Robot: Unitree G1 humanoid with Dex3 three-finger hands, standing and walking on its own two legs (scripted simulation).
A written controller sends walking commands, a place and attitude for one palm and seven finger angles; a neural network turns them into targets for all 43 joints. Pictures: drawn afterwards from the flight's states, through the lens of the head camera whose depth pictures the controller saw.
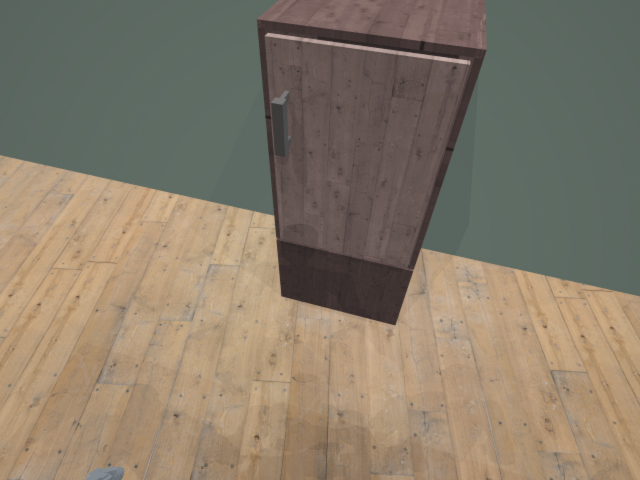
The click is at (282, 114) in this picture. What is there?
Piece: cupboard door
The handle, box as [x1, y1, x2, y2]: [271, 91, 290, 156]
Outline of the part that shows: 288,91 284,91 279,98 275,97 271,102 275,154 285,156 288,151 288,143 290,140 290,136 287,135 286,99 289,95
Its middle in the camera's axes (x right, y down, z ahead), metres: -0.08 -0.26 +0.86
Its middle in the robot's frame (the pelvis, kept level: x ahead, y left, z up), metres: +0.81 +0.13 +0.01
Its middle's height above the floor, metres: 0.78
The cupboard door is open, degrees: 0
